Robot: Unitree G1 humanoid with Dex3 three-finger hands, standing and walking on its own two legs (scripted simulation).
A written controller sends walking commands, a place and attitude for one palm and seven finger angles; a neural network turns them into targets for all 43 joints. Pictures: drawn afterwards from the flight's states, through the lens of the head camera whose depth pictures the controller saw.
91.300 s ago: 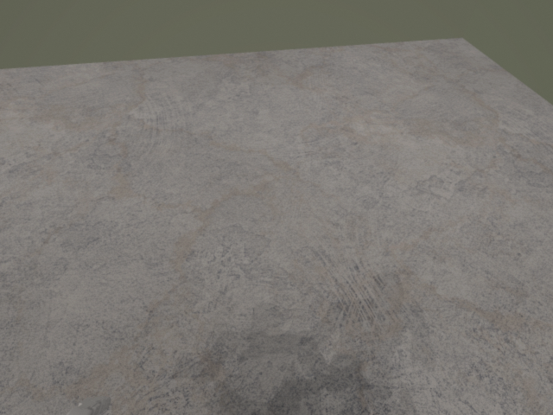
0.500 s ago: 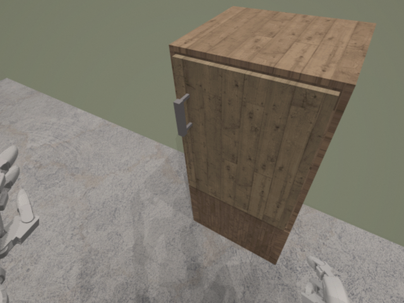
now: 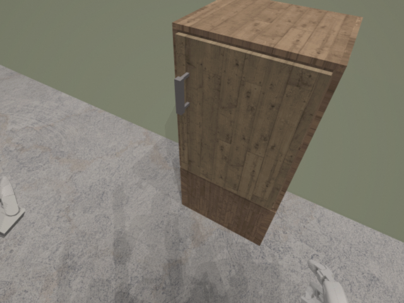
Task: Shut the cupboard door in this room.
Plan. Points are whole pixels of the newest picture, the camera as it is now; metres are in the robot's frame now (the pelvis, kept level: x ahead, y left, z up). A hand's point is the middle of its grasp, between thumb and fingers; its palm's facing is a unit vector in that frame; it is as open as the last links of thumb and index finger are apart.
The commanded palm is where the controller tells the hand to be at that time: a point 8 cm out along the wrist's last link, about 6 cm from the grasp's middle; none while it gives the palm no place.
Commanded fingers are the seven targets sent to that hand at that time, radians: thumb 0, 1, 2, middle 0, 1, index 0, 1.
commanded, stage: step back with the hand held close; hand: left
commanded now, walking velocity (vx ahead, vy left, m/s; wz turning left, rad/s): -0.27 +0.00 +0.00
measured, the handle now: (183, 93) +0.72 +0.10 +0.04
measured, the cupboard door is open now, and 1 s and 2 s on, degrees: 0 0 0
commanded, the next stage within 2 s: stop stepping back and stand still in 0.62 s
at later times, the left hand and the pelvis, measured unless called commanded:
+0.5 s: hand out of the picture +0.11 +0.29 +0.18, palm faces +0.52 -0.71 -0.48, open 7.4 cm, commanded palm +0.04 +0.30 +0.19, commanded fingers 0.00 0.90 0.90 -0.20 -0.30 -0.20 -0.30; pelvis -0.08 +0.00 -0.01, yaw +4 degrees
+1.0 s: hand out of the picture -0.05 +0.33 +0.20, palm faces +0.54 -0.73 -0.43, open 7.4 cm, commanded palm -0.09 +0.36 +0.19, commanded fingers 0.00 0.90 0.90 -0.20 -0.30 -0.20 -0.30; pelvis -0.20 +0.04 -0.01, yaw +5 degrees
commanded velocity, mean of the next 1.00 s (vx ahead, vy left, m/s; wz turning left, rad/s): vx -0.22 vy -0.02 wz -0.04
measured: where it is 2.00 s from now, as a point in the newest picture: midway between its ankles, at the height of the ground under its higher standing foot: outside the picture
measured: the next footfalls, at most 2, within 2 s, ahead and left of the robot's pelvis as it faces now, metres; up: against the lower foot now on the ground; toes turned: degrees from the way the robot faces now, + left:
right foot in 0.94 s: -0.18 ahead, -0.07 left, +0.00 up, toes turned +3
left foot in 1.10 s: -0.13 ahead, +0.17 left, +0.00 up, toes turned +7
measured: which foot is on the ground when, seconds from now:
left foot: down 0.00-0.94, up 0.96-1.00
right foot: down 0.00-0.74, up 0.76-0.92, down 0.94-1.00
